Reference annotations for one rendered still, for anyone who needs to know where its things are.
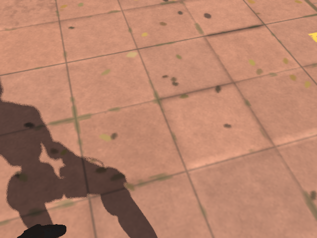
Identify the robot left hand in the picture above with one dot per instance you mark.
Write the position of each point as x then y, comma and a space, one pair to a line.
44, 231

